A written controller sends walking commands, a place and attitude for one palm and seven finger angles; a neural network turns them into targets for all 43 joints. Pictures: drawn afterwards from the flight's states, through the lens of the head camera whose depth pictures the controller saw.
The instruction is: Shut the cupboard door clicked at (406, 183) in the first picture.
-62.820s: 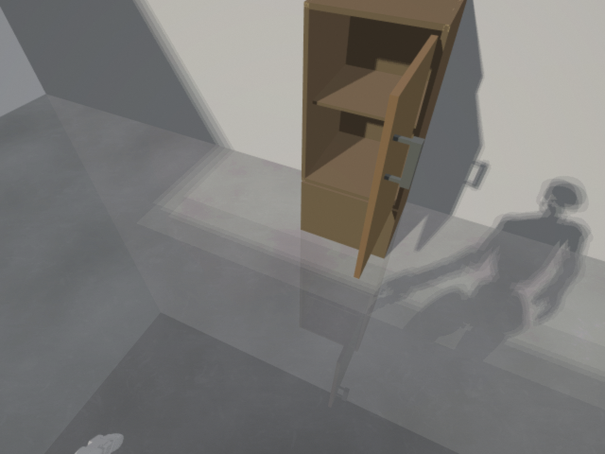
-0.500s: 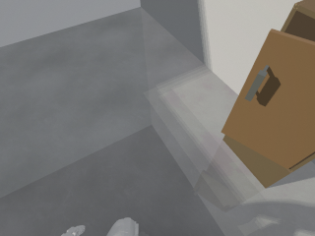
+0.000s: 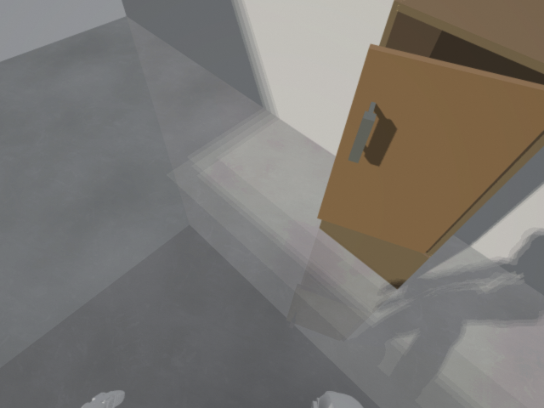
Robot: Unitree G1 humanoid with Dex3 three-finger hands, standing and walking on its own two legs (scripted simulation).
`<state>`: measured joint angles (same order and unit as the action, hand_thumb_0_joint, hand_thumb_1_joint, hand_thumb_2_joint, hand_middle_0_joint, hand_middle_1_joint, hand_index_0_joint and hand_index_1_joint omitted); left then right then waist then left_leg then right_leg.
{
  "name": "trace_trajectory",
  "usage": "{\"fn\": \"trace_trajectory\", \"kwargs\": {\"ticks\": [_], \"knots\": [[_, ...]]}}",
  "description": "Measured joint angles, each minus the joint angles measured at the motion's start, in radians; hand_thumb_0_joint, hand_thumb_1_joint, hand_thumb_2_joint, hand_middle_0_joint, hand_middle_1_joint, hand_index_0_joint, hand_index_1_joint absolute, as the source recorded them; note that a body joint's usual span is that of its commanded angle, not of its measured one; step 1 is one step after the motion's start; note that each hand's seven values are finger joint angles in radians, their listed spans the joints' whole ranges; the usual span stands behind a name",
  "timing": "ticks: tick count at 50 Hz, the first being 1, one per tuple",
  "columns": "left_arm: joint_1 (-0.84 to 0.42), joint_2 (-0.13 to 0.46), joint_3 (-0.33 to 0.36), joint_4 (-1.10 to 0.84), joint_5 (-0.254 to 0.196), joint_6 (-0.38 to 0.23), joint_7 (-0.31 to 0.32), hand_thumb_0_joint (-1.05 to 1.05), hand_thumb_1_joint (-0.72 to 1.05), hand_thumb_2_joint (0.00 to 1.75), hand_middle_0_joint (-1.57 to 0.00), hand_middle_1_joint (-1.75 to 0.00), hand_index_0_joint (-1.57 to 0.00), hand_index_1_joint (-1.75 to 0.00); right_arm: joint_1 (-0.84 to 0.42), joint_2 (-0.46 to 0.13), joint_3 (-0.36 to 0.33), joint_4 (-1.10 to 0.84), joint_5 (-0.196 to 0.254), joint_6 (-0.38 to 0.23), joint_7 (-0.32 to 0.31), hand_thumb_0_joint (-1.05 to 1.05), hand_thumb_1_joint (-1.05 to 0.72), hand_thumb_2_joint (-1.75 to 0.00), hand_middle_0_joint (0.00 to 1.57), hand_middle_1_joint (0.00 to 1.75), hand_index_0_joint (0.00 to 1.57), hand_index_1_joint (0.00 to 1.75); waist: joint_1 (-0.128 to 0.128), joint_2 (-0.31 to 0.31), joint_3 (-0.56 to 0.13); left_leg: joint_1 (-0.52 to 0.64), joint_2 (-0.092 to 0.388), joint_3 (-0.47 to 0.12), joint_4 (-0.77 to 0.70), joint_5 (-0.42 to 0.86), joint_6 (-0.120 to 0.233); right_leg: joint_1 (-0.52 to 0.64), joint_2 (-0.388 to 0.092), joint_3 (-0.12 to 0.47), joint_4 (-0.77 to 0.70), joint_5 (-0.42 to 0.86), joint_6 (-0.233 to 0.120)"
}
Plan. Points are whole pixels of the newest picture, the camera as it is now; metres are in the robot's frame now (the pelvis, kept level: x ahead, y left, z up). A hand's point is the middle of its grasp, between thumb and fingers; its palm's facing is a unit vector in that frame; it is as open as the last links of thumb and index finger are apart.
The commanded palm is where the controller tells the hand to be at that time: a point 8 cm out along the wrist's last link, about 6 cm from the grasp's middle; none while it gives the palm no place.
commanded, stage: turn to face it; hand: left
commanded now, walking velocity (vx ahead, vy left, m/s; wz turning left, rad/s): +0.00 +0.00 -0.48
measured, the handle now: (363, 132) +0.66 -0.15 -0.03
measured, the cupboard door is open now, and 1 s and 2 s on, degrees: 23 23 23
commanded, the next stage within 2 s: take the last steps up to it in 0.46 s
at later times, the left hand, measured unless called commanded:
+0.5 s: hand (192, 404) +0.14 +0.14 -0.17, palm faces -0.15 -0.96 -0.22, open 7.4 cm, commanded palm none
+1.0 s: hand (224, 344) +0.23 +0.10 -0.17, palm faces -0.37 -0.91 -0.18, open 7.4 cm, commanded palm none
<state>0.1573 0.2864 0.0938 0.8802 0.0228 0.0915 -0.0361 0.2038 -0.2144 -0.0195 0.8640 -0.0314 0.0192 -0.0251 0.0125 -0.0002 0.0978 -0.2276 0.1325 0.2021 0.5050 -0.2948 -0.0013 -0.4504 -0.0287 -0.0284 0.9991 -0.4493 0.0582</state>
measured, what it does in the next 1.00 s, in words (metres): walks ahead, turning right: right foot, then left foot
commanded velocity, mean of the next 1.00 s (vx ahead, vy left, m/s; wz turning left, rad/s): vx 0.11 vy -0.06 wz -0.23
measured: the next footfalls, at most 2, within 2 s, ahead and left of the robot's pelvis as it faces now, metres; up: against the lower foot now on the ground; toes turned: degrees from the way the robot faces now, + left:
right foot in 0.12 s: +0.03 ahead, -0.14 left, +0.00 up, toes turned -9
left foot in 0.58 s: +0.11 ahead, +0.07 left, +0.00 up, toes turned -8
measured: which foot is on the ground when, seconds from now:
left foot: down 0.00-0.14, up 0.16-0.56, down 0.58-1.00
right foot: up 0.00-0.10, down 0.12-0.58, up 0.60-1.00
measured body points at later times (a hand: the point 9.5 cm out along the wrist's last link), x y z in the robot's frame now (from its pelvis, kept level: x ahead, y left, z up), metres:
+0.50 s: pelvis +0.04 -0.04 +0.00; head +0.07 -0.04 +0.45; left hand +0.14 +0.19 -0.15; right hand +0.06 -0.30 -0.15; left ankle +0.06 +0.09 -0.70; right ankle -0.01 -0.13 -0.74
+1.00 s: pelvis +0.08 -0.06 +0.00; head +0.12 -0.06 +0.45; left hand +0.25 +0.15 -0.15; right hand -0.04 -0.28 -0.14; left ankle +0.07 +0.08 -0.74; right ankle +0.06 -0.21 -0.70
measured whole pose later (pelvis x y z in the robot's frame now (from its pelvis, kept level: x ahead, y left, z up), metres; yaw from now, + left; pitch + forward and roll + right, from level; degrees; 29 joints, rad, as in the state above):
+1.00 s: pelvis +0.08 -0.06 +0.00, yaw -20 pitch +1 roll -2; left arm 0.16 0.24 0.07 0.98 0.03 0.06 -0.05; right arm 0.38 -0.19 -0.04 1.03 -0.04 -0.02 -0.03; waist -0.05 -0.01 0.05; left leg -0.12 0.12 0.18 0.40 -0.29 -0.03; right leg -0.43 -0.05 -0.05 0.77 -0.32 0.02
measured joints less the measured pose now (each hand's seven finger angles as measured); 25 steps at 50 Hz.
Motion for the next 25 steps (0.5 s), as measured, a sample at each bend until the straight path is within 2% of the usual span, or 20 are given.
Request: {"fn": "trace_trajectory", "kwargs": {"ticks": [4,6,7,8,10,13,15,19,25], "knots": [[-0.022,-0.012,-0.009,-0.006,0.001,-0.008,-0.002,0.01,0.91,0.90,-0.19,-0.30,-0.19,-0.30,0.026,-0.023,-0.017,0.026,-0.001,0.007,0.009,0.01,-0.90,-0.90,0.21,0.30,0.21,0.30,-0.021,0.025,0.000,0.004,0.032,0.044,0.052,-0.039,-0.025,0.078,0.000,-0.033,-0.205,0.035,-0.021],[-0.028,-0.017,-0.019,-0.013,0.002,-0.021,-0.003,0.01,0.91,0.90,-0.20,-0.30,-0.19,-0.30,0.046,-0.037,-0.026,0.037,0.003,0.010,0.012,0.01,-0.90,-0.90,0.21,0.30,0.21,0.30,-0.030,0.032,-0.009,-0.007,0.045,0.059,0.109,-0.074,-0.043,0.146,0.006,-0.047,-0.357,0.141,-0.040],[-0.029,-0.020,-0.023,-0.016,0.005,-0.034,0.000,0.01,0.91,0.90,-0.20,-0.30,-0.19,-0.30,0.055,-0.046,-0.030,0.044,0.008,0.015,0.014,0.01,-0.90,-0.90,0.21,0.30,0.21,0.30,-0.031,0.035,-0.016,-0.028,0.051,0.054,0.161,-0.094,-0.049,0.166,0.010,-0.044,-0.395,0.119,-0.055],[-0.034,-0.031,-0.028,-0.014,0.004,-0.046,0.007,0.01,0.91,0.90,-0.20,-0.30,-0.19,-0.30,0.051,-0.058,-0.035,0.056,0.011,0.027,0.012,0.01,-0.90,-0.90,0.21,0.30,0.21,0.30,-0.031,0.051,-0.014,-0.064,0.050,0.011,0.247,-0.164,-0.055,0.157,0.020,-0.041,-0.377,0.094,-0.071],[-0.032,-0.054,-0.043,-0.013,0.001,-0.058,0.018,0.01,0.91,0.90,-0.20,-0.30,-0.20,-0.30,0.040,-0.075,-0.040,0.070,0.016,0.051,0.003,0.01,-0.90,-0.90,0.21,0.30,0.21,0.30,-0.037,0.067,-0.014,-0.146,0.009,-0.085,0.445,-0.242,-0.059,0.155,0.027,-0.031,-0.368,0.084,-0.090],[-0.016,-0.076,-0.054,-0.008,-0.003,-0.061,0.034,0.00,0.91,0.90,-0.20,-0.30,-0.20,-0.30,0.023,-0.076,-0.040,0.078,0.015,0.057,0.001,0.01,-0.91,-0.90,0.20,0.30,0.20,0.30,-0.037,0.060,-0.018,-0.234,-0.031,-0.140,0.609,-0.194,-0.074,0.183,0.030,-0.006,-0.434,0.126,-0.096],[-0.004,-0.083,-0.059,0.002,-0.005,-0.064,0.037,0.00,0.91,0.90,-0.20,-0.30,-0.20,-0.30,0.014,-0.067,-0.036,0.074,0.014,0.050,0.006,0.01,-0.91,-0.90,0.20,0.30,0.20,0.30,-0.039,0.049,-0.024,-0.267,-0.041,-0.155,0.622,-0.142,-0.083,0.203,0.033,0.007,-0.480,0.150,-0.100],[0.021,-0.094,-0.064,0.021,-0.004,-0.068,0.039,0.00,0.91,0.90,-0.20,-0.30,-0.20,-0.30,0.002,-0.043,-0.029,0.069,0.014,0.044,0.011,0.01,-0.91,-0.90,0.20,0.30,0.20,0.30,-0.034,0.031,-0.039,-0.282,-0.051,-0.174,0.556,-0.090,-0.091,0.234,0.045,0.022,-0.533,0.171,-0.103],[0.054,-0.096,-0.057,0.046,0.005,-0.062,0.040,0.01,0.91,0.90,-0.20,-0.30,-0.20,-0.30,-0.017,-0.007,-0.020,0.072,0.018,0.039,0.010,0.01,-0.91,-0.90,0.20,0.30,0.20,0.30,-0.008,0.001,-0.053,-0.207,-0.078,-0.164,0.341,-0.103,-0.081,0.249,0.063,0.044,-0.526,0.155,-0.095]]}}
